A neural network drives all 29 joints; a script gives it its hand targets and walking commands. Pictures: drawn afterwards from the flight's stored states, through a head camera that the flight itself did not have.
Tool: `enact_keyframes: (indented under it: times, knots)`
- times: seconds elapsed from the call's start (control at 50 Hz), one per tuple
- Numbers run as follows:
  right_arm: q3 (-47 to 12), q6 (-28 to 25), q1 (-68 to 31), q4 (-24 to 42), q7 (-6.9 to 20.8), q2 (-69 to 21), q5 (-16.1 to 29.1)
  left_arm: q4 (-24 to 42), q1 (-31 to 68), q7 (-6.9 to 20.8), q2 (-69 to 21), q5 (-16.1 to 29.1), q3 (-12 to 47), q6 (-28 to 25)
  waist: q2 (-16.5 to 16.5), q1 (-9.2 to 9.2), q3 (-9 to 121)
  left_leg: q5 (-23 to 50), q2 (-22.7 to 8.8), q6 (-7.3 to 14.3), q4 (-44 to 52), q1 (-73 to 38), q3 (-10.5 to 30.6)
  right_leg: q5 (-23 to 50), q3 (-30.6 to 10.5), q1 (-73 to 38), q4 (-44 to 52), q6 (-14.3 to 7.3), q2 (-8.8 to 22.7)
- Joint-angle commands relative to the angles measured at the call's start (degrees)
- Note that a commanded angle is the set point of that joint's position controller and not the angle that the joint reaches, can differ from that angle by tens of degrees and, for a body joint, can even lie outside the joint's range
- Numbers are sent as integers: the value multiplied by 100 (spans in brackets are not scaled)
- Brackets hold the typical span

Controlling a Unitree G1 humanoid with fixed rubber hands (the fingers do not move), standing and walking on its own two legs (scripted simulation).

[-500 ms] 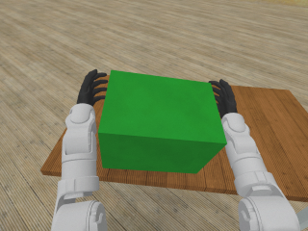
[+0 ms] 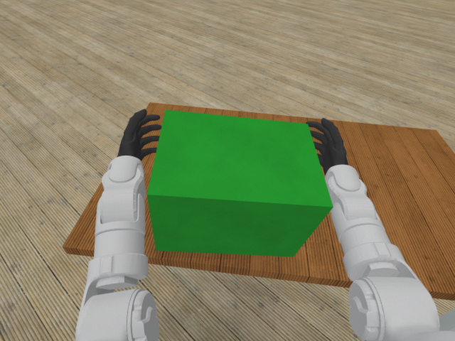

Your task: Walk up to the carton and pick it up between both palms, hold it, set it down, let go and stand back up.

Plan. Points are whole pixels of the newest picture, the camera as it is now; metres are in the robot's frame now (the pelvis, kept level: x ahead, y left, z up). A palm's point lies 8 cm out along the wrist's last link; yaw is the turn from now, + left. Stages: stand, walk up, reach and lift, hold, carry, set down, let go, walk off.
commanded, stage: set down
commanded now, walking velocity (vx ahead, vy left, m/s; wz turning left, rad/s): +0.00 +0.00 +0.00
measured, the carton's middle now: (232, 186) +0.36 +0.00 +0.10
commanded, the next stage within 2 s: none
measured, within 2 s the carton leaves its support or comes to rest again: rests again in 1.46 s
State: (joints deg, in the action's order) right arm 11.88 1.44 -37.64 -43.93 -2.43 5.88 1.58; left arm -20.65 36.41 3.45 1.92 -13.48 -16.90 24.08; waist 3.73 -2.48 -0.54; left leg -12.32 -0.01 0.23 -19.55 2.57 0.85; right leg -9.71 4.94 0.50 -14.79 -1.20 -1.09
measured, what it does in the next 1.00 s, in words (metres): stands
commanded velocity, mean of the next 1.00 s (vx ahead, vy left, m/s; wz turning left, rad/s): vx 0.00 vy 0.00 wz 0.00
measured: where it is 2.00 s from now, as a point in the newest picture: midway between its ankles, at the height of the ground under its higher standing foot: outside the picture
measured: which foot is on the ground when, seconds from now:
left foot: down 0.00-1.00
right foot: down 0.00-1.00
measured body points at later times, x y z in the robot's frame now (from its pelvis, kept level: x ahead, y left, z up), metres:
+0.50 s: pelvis +0.00 +0.00 +0.00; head -0.01 +0.02 +0.45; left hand +0.41 +0.16 +0.14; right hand +0.40 -0.20 +0.14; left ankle -0.01 +0.11 -0.75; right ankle -0.01 -0.10 -0.75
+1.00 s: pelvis +0.01 +0.00 +0.00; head +0.02 +0.02 +0.45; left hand +0.44 +0.15 +0.11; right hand +0.41 -0.21 +0.10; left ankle -0.01 +0.11 -0.75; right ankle -0.01 -0.10 -0.75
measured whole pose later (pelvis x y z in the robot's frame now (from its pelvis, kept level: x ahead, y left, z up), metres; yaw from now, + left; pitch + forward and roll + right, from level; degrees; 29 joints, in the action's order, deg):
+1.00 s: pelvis +0.01 +0.00 +0.00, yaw -2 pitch +3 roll -1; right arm 22.6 -4.5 -39.7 -54.1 2.0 6.3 -7.8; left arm -42.6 41.8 0.8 -0.1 -13.1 -21.0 10.3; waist 1.0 -0.2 2.5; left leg -12.4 -0.2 0.5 -18.6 8.8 -1.6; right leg -9.9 2.6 8.5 -15.8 -0.8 -1.2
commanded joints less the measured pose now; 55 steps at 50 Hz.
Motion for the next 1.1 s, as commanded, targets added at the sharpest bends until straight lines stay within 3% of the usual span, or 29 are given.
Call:
enact_keyframes:
  times: [0.0,0.12,0.22,0.26,0.34,0.44,0.54,0.68,0.7,0.74,0.82,0.9,0.96,1.0,1.04,1.08]
  knots:
    - [-1232,-452,-3939,1345,565,-1923,-91,167,3036,498,-2558,467,2058,-202,-498,-157,2039,2244,58,-399,57,-733,-292,1624,202,-291,-21,222,-116]
    - [-1389,-509,-4204,1242,658,-2123,-35,-4,3268,348,-2668,529,2039,-405,-551,-33,2434,2813,45,-422,-106,-830,-261,2114,196,-318,-128,246,-141]
    - [-1314,-412,-4113,891,735,-2196,-155,-595,3121,392,-2464,301,1480,-442,-199,174,2090,2118,127,-243,130,-27,-363,2397,35,-835,-255,360,-42]
    - [-1272,-440,-4148,925,768,-2232,-230,-543,3173,419,-2407,293,1396,-508,-100,179,2236,1920,160,-166,218,103,-419,2526,-4,-969,-302,401,0]
    - [-1335,-608,-4465,943,789,-2488,-245,-574,3716,307,-2547,446,1495,-817,-194,212,2816,2223,181,-206,94,207,-422,3036,0,-1037,-462,416,11]
    - [-774,-570,-4389,389,864,-2442,-627,-1061,3894,291,-2505,342,1260,-966,-195,128,2388,1533,106,-153,336,226,-479,2089,73,-652,-256,393,45]
    - [-328,-561,-4185,-61,858,-2398,-950,-1367,3918,324,-2446,240,1032,-1075,-319,41,2316,1533,92,-199,404,180,-551,1946,108,-607,-187,386,51]
    - [-87,-680,-4061,-45,902,-2467,-1179,-1489,3994,317,-2608,220,1066,-1257,-440,-77,2610,2096,41,-321,244,-181,-534,2257,191,-480,-197,379,20]
    - [-136,-716,-4095,-49,912,-2497,-1160,-1483,3983,290,-2555,210,1075,-1296,-548,24,2730,2283,39,-330,179,-236,-556,2338,187,-465,-243,362,15]
    - [-136,-763,-4023,-67,946,-2490,-1150,-1516,3959,242,-2608,205,1130,-1358,-609,-1,2733,2405,26,-369,143,-373,-530,2286,229,-328,-231,341,2]
    - [-313,-867,-4074,-77,1039,-2447,-1084,-1566,3862,108,-2761,280,1193,-1459,-538,153,2903,2910,-35,-419,-25,-635,-471,2179,237,51,-220,288,-81]
    - [-526,-951,-4018,-59,1057,-2508,-972,-1661,3635,54,-2670,220,1074,-1526,-321,346,2931,3012,9,-373,-84,-259,-504,2801,138,-312,-378,340,-53]
    - [-697,-992,-4096,-35,1073,-2639,-933,-1812,3552,63,-2592,161,862,-1588,-47,469,2866,2720,76,-271,14,299,-516,3333,36,-774,-568,412,0]
    - [-639,-1043,-4036,-37,1069,-2607,-968,-1875,3458,78,-2622,84,813,-1637,-33,511,2826,2573,84,-229,69,528,-561,3439,15,-1010,-611,443,37]
    - [-671,-1134,-4013,-11,1058,-2633,-1024,-1881,3517,92,-2591,134,805,-1745,50,470,3002,2539,84,-196,92,686,-558,3834,-18,-1170,-695,461,87]
    - [-514,-1216,-3958,-110,1051,-2631,-1107,-1859,3638,75,-2688,147,910,-1853,-75,327,3129,2631,66,-247,63,618,-567,3833,24,-1076,-706,438,62]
